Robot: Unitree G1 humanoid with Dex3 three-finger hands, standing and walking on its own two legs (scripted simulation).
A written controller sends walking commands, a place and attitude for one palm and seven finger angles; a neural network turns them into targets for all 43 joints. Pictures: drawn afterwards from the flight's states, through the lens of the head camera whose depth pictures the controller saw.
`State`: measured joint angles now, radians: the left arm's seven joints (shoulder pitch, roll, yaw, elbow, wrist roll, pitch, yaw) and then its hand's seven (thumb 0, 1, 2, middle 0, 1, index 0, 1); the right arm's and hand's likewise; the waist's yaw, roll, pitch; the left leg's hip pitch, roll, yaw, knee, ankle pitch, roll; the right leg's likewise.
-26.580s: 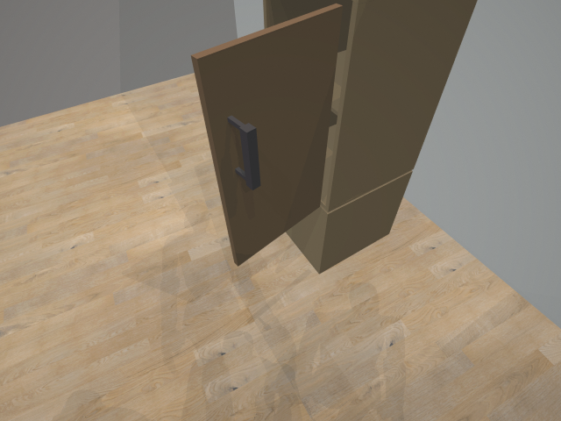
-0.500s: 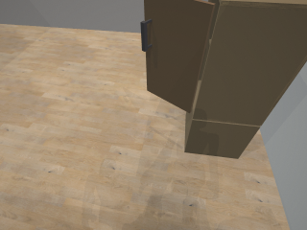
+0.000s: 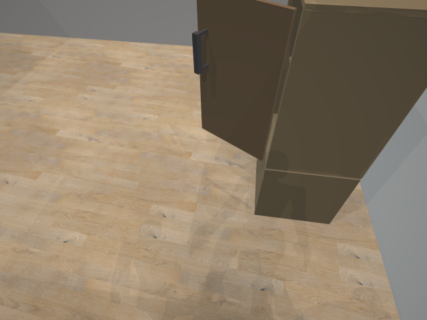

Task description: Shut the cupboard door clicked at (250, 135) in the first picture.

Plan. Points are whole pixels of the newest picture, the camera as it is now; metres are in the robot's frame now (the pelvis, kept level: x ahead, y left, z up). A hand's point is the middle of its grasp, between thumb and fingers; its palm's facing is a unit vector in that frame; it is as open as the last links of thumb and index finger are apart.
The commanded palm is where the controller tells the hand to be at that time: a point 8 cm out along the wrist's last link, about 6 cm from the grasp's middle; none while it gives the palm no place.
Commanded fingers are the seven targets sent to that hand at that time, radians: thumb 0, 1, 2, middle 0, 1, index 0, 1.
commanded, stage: walk to a spot facing it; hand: left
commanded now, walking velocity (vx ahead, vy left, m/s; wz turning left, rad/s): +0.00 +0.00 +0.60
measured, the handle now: (201, 51) +0.95 +0.09 +0.05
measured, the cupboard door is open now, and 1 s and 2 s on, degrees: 59 59 59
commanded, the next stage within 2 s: none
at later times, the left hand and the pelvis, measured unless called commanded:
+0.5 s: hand out of the picture -0.01 +0.25 -0.19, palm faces +0.29 -0.93 -0.22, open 7.3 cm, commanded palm none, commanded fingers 0.00 0.90 0.90 -0.20 -0.30 -0.20 -0.30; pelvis -0.03 +0.03 -0.01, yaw +16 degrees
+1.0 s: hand out of the picture -0.06 +0.19 -0.16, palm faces +0.55 -0.79 -0.27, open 7.3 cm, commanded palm none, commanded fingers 0.00 0.90 0.90 -0.20 -0.30 -0.20 -0.30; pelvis -0.02 -0.01 -0.01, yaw +36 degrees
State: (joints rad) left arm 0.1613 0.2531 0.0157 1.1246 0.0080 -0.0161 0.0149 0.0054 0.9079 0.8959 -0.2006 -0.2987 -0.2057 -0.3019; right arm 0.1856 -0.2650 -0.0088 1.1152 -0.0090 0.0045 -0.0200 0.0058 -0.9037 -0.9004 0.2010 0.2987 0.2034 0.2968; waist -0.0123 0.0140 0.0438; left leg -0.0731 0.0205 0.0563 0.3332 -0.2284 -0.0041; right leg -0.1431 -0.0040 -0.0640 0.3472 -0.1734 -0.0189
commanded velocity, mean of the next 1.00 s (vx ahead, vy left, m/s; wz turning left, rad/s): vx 0.02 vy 0.00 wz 0.60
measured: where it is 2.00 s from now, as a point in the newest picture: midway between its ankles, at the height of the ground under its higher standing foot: outside the picture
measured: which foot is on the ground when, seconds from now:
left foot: down 0.00-0.76, up 0.78-1.00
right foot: down 0.00-0.34, up 0.36-0.74, down 0.76-1.00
